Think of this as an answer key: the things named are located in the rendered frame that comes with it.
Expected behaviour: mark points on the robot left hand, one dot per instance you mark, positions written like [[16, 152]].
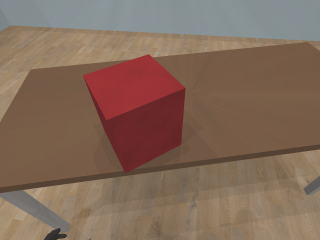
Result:
[[54, 235]]

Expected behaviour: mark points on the table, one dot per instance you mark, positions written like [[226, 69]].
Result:
[[239, 104]]

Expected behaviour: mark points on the carton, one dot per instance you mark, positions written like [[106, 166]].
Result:
[[141, 108]]

